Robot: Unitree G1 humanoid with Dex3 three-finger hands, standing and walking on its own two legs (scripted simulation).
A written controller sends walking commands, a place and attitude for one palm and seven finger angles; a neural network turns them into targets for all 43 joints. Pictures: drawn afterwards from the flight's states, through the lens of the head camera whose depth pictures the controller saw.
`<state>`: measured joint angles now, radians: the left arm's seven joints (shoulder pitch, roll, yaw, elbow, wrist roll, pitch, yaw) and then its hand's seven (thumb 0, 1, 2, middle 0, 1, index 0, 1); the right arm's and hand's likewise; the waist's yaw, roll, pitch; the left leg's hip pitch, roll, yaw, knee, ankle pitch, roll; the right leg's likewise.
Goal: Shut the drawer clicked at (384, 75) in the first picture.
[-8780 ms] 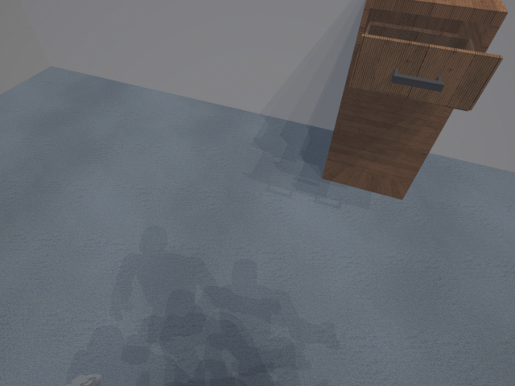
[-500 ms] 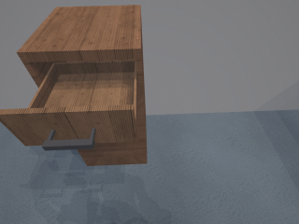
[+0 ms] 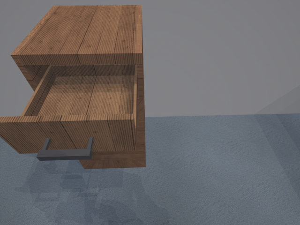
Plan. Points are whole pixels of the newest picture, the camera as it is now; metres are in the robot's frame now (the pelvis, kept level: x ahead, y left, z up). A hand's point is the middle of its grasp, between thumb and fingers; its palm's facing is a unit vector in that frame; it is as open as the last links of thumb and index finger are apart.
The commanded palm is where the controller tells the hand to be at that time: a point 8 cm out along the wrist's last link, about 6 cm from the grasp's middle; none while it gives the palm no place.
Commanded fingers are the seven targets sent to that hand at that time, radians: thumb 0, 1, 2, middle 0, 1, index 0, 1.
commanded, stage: come to a stop and stand still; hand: left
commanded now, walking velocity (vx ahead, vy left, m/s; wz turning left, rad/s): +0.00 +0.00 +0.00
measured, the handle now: (67, 147) +0.31 +0.26 +0.01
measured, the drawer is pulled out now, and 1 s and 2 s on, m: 0.25 0.25 0.25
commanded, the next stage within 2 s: look again from close up in 0.78 s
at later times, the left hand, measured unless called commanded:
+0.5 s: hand out of the picture +0.03 +0.21 -0.18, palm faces +0.01 -0.97 -0.23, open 7.4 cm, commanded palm none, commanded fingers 0.00 0.90 0.90 -0.20 -0.30 -0.20 -0.30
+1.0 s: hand out of the picture +0.01 +0.20 -0.18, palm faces +0.00 -0.98 -0.20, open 7.4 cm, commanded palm none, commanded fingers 0.00 0.90 0.90 -0.20 -0.30 -0.20 -0.30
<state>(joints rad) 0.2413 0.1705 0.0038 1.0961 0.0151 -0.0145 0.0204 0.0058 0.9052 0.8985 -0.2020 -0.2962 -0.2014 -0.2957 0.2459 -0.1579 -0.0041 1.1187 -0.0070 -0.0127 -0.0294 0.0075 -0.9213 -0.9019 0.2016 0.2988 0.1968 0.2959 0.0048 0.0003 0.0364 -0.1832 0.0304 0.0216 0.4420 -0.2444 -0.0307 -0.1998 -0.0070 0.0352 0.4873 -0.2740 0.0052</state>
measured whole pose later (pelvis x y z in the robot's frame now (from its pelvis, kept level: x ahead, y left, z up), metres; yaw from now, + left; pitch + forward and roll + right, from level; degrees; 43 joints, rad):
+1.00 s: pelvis +0.00 +0.02 +0.00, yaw +0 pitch -2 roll +1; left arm 0.26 0.18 -0.01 1.09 0.01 0.00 0.02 0.01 0.90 0.90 -0.20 -0.30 -0.20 -0.30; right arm 0.23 -0.18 0.00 1.10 -0.01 -0.01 -0.02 0.01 -0.91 -0.90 0.20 0.30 0.20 0.30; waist 0.01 -0.01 0.05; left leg -0.17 0.01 0.04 0.47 -0.27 0.00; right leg -0.18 -0.03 0.05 0.49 -0.28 0.03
